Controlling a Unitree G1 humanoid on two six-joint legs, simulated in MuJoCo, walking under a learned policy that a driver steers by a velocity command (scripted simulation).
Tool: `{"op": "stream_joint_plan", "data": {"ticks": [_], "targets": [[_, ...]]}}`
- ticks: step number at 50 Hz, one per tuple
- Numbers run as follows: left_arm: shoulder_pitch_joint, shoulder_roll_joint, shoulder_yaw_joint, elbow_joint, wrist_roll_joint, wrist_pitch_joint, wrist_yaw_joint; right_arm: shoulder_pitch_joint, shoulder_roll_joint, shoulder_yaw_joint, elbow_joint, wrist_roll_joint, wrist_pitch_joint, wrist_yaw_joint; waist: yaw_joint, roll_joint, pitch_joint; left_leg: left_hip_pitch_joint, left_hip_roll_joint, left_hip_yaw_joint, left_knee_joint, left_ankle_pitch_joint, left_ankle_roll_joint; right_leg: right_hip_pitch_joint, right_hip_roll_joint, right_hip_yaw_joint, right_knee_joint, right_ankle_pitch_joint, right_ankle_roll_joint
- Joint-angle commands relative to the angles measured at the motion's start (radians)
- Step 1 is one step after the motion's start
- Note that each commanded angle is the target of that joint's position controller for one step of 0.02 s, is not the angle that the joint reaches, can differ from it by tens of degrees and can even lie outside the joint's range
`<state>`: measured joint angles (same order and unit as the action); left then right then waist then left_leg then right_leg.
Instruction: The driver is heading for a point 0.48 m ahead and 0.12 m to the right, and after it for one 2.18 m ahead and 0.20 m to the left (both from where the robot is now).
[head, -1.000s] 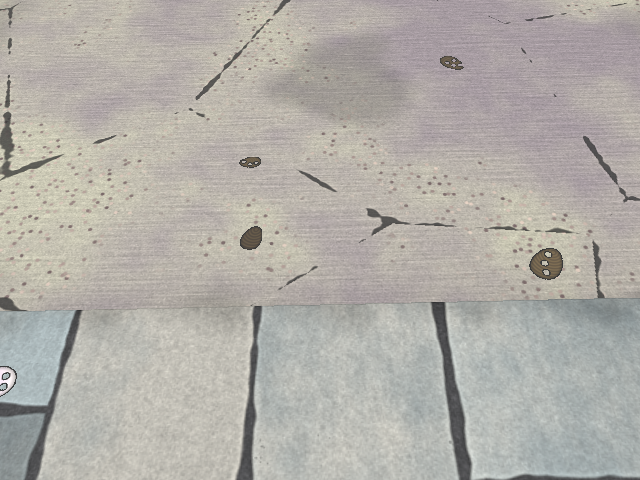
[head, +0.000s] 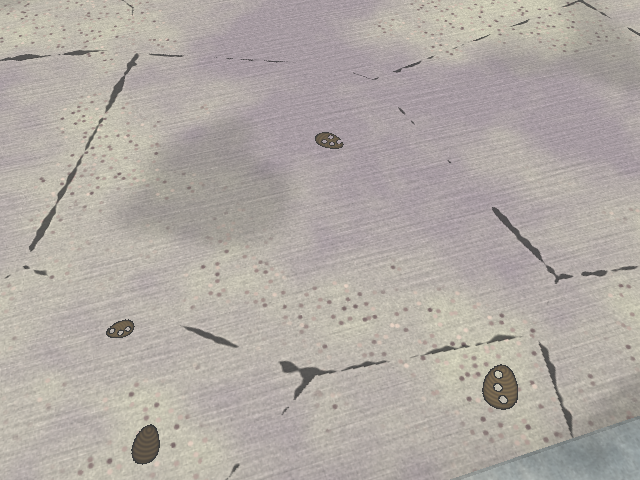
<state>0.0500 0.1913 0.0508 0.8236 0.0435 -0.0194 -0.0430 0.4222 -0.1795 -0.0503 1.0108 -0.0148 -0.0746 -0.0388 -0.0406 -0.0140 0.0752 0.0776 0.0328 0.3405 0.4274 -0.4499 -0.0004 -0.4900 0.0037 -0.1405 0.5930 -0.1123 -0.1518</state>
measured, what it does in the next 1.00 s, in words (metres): walks ahead, turning right: right foot, then left foot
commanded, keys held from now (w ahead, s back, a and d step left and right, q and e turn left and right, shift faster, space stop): e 0.34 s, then w+e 0.26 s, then w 0.34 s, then q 0.06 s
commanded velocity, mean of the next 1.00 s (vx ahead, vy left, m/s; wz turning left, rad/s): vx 0.29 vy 0.00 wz -0.46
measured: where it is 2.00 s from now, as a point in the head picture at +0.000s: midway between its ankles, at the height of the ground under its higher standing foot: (375, 478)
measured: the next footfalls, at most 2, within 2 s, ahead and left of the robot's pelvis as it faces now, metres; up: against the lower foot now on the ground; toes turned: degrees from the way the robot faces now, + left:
right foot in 0.02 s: +0.16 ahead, -0.06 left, +0.00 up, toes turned -6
left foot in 0.66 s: +0.25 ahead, +0.09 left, +0.00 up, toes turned -27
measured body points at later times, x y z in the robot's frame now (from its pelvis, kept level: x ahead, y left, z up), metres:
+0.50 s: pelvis +0.12 +0.00 +0.02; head +0.13 -0.03 +0.47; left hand +0.26 +0.26 -0.09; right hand +0.20 -0.29 -0.10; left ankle +0.20 +0.13 -0.67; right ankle +0.12 -0.06 -0.72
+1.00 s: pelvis +0.28 -0.03 +0.02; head +0.31 -0.03 +0.47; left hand +0.56 +0.10 -0.09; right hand +0.12 -0.26 -0.10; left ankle +0.21 +0.11 -0.72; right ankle +0.33 -0.21 -0.68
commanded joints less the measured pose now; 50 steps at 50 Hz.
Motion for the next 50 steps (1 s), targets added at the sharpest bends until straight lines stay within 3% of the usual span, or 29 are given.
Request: {"op": "stream_joint_plan", "data": {"ticks": [1, 2, 3, 4, 5, 6, 7, 8, 10, 12, 17, 20, 22, 25, 28, 29, 31, 32, 33, 34, 35, 36, 37, 39, 42, 45, 48, 49, 50], "targets": [[0.364, 0.171, 0.062, 0.05, 0.018, -0.033, 0.027, -0.027, -0.189, -0.039, -0.075, 0.02, 0.007, -0.004, 0.197, 0.036, -0.22, -0.208, 0.179, -0.06, 0.624, 0.835, 0.036, 0.464, -0.009, 0.112, -0.143, 0.199, -0.091], [0.31, 0.303, 0.09, 0.025, 0.009, -0.03, 0.034, 0.069, -0.066, -0.018, -0.138, 0.028, 0.009, 0.011, 0.081, -0.19, -0.333, -0.635, -0.011, -0.111, 1.021, -0.227, -0.024, 0.819, -0.359, 0.547, -0.022, 0.85, -0.263], [0.397, 0.307, 0.094, 0.011, -0.039, -0.01, 0.041, -0.015, -0.147, -0.031, -0.164, 0.019, 0.013, 0.013, 0.157, -0.028, -0.453, -0.689, -0.034, -0.323, 1.092, -0.168, -0.035, 0.815, -0.394, 0.663, -0.106, 0.864, -0.323], [0.314, 0.278, 0.085, 0.006, -0.042, 0.0, 0.052, -0.098, -0.13, -0.025, -0.192, 0.028, 0.01, 0.011, 0.132, -0.021, -0.306, -0.749, 0.013, -0.355, 1.057, -0.053, -0.029, 0.69, -0.369, 0.549, -0.165, 0.788, -0.29], [0.24, 0.213, 0.068, -0.001, -0.051, 0.005, 0.054, -0.12, -0.133, -0.023, -0.193, 0.02, 0.007, 0.008, 0.097, 0.012, -0.177, -0.736, 0.041, -0.352, 0.964, 0.018, -0.027, 0.537, -0.315, 0.478, -0.214, 0.714, -0.234], [0.197, 0.174, 0.056, -0.008, -0.056, 0.006, 0.056, -0.12, -0.143, -0.028, -0.189, 0.0, 0.018, 0.006, 0.06, 0.034, -0.12, -0.692, 0.058, -0.358, 0.895, 0.05, -0.031, 0.431, -0.259, 0.421, -0.239, 0.688, -0.186], [0.176, 0.149, 0.047, -0.015, -0.06, 0.007, 0.059, -0.09, -0.142, -0.03, -0.19, -0.019, 0.04, 0.007, 0.028, 0.022, -0.114, -0.627, 0.064, -0.361, 0.844, 0.067, -0.041, 0.351, -0.219, 0.378, -0.257, 0.671, -0.16], [0.169, 0.149, 0.043, -0.021, -0.053, 0.001, 0.056, -0.073, -0.135, -0.032, -0.189, -0.025, 0.062, 0.006, 0.01, 0.027, -0.118, -0.578, 0.059, -0.363, 0.791, 0.076, -0.049, 0.296, -0.193, 0.352, -0.262, 0.67, -0.141], [0.175, 0.191, 0.051, -0.028, -0.038, -0.013, 0.049, -0.067, -0.115, -0.028, -0.202, -0.019, 0.088, 0.009, -0.007, 0.01, -0.149, -0.555, 0.041, -0.354, 0.731, 0.102, -0.059, 0.273, -0.158, 0.333, -0.254, 0.717, -0.124], [0.193, 0.212, 0.056, -0.038, -0.036, -0.011, 0.047, -0.116, -0.125, -0.026, -0.227, -0.018, 0.099, 0.013, 0.005, -0.019, -0.166, -0.588, 0.037, -0.354, 0.683, 0.139, -0.06, 0.282, -0.14, 0.345, -0.254, 0.667, -0.104], [0.255, 0.23, 0.062, -0.067, -0.038, 0.023, 0.055, -0.245, -0.155, -0.024, -0.296, -0.018, 0.125, 0.016, 0.056, -0.052, -0.171, -0.677, 0.023, -0.378, 0.636, 0.184, -0.07, 0.338, -0.131, 0.441, -0.265, 0.455, -0.055], [0.276, 0.228, 0.065, -0.089, -0.031, 0.031, 0.05, -0.292, -0.176, -0.023, -0.317, -0.021, 0.12, 0.021, 0.08, -0.061, -0.154, -0.71, 0.02, -0.405, 0.568, 0.173, -0.067, 0.363, -0.13, 0.561, -0.347, -0.082, -0.095], [0.291, 0.226, 0.066, -0.098, -0.026, 0.032, 0.046, -0.338, -0.181, -0.019, -0.334, -0.024, 0.11, 0.028, 0.099, -0.085, -0.104, -0.731, 0.006, -0.408, 0.489, 0.155, -0.056, 0.375, -0.132, 0.628, -0.385, -0.296, -0.112], [0.32, 0.241, 0.073, -0.102, -0.022, 0.026, 0.044, -0.371, -0.178, -0.01, -0.353, -0.021, 0.083, 0.035, 0.116, -0.078, -0.083, -0.689, -0.02, -0.41, 0.381, 0.118, -0.035, 0.396, -0.134, 0.667, -0.368, -0.289, -0.124], [0.304, 0.255, 0.078, -0.119, -0.014, 0.019, 0.036, -0.353, -0.175, 0.0, -0.368, -0.009, 0.057, 0.035, 0.102, -0.084, -0.083, -0.571, -0.057, -0.403, 0.289, 0.046, -0.011, 0.34, -0.115, 0.694, -0.33, -0.248, -0.133], [0.284, 0.259, 0.079, -0.127, -0.014, 0.018, 0.032, -0.328, -0.176, 0.002, -0.37, -0.005, 0.05, 0.032, 0.083, -0.088, -0.082, -0.503, -0.07, -0.401, 0.241, 0.029, 0.001, 0.298, -0.105, 0.704, -0.316, -0.235, -0.124], [0.198, 0.236, 0.072, -0.152, -0.024, 0.017, 0.028, -0.187, -0.165, 0.002, -0.34, 0.006, 0.037, 0.018, -0.015, -0.061, -0.072, -0.244, -0.075, -0.387, -0.015, 0.131, 0.023, 0.143, -0.041, 0.671, -0.253, -0.259, -0.061], [0.192, 0.193, 0.06, -0.156, -0.034, 0.011, 0.035, -0.119, -0.189, -0.005, -0.322, -0.003, 0.029, 0.005, -0.041, -0.001, -0.081, -0.061, -0.014, -0.43, -0.098, 0.192, 0.036, 0.009, 0.013, 0.613, -0.163, -0.347, -0.008], [0.226, 0.092, 0.028, -0.165, -0.046, -0.002, 0.037, -0.063, -0.257, -0.016, -0.33, -0.018, 0.023, -0.007, -0.043, 0.207, -0.138, 0.076, 0.226, -0.704, -0.224, -0.058, 0.072, -0.105, 0.123, 0.433, 0.131, -0.453, 0.063], [0.227, 0.143, 0.035, -0.177, -0.033, -0.012, 0.04, -0.063, -0.346, -0.036, -0.332, -0.029, 0.028, -0.004, -0.029, 0.206, -0.068, 0.038, 0.36, -1.018, -0.288, -0.177, 0.175, -0.282, 0.196, 0.335, 0.262, -0.457, 0.071], [0.205, 0.209, 0.047, -0.172, -0.013, -0.015, 0.039, -0.078, -0.307, -0.039, -0.31, -0.024, 0.029, 0.006, 0.007, 0.133, 0.009, -0.049, 0.362, -1.005, -0.266, -0.194, 0.233, -0.314, 0.093, 0.332, 0.35, -0.367, 0.073], [0.19, 0.226, 0.051, -0.154, -0.009, -0.014, 0.029, -0.107, -0.233, -0.02, -0.318, -0.01, 0.023, 0.021, 0.02, 0.076, 0.038, -0.082, 0.296, -0.902, -0.269, -0.147, 0.219, -0.295, 0.073, 0.335, 0.37, -0.296, 0.086], [0.201, 0.215, 0.048, -0.14, -0.013, -0.011, 0.018, -0.127, -0.209, -0.013, -0.32, -0.007, 0.017, 0.03, 0.036, 0.091, 0.038, -0.092, 0.238, -0.8, -0.281, -0.056, 0.187, -0.273, 0.064, 0.332, 0.371, -0.242, 0.103], [0.203, 0.205, 0.044, -0.127, -0.005, -0.002, 0.0, -0.11, -0.201, -0.008, -0.304, -0.004, 0.004, 0.033, 0.036, 0.138, 0.021, -0.106, 0.172, -0.648, -0.289, 0.213, 0.163, -0.236, 0.052, 0.307, 0.385, -0.152, 0.125], [0.144, 0.182, 0.034, -0.147, -0.004, 0.002, -0.004, -0.041, -0.216, -0.012, -0.265, 0.009, -0.009, 0.045, 0.021, 0.124, -0.021, -0.072, 0.154, -0.538, -0.255, 0.573, 0.176, -0.237, 0.04, 0.271, 0.357, -0.074, 0.144], [0.042, 0.149, 0.015, -0.169, 0.002, 0.005, -0.012, -0.003, -0.224, -0.014, -0.235, 0.014, -0.004, 0.049, 0.003, 0.125, -0.031, -0.065, 0.142, -0.477, -0.247, 0.706, 0.179, -0.214, -0.003, 0.182, 0.264, 0.002, 0.157], [-0.075, 0.116, -0.007, -0.199, 0.002, 0.005, -0.019, 0.049, -0.21, -0.009, -0.207, 0.01, 0.002, 0.052, -0.032, 0.124, 0.004, -0.083, 0.141, -0.456, -0.238, 0.778, 0.181, -0.158, -0.028, 0.108, 0.132, 0.032, 0.147], [-0.083, 0.103, -0.013, -0.2, -0.001, 0.005, -0.018, 0.057, -0.215, -0.009, -0.197, 0.006, 0.006, 0.05, -0.032, 0.128, 0.011, -0.1, 0.133, -0.442, -0.212, 0.859, 0.176, -0.108, -0.012, 0.087, 0.103, 0.015, 0.146], [-0.057, 0.114, -0.01, -0.19, 0.003, 0.001, -0.014, 0.056, -0.234, -0.012, -0.191, -0.001, 0.004, 0.047, -0.013, 0.146, -0.008, -0.09, 0.16, -0.451, -0.166, 0.959, 0.173, -0.063, -0.022, 0.113, 0.139, 0.074, 0.126]]}}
